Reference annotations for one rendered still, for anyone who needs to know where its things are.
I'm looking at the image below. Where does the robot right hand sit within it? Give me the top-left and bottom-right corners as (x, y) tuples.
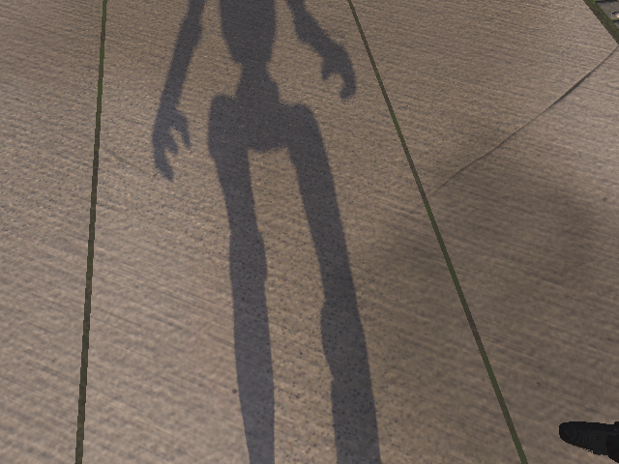
(559, 421), (619, 463)

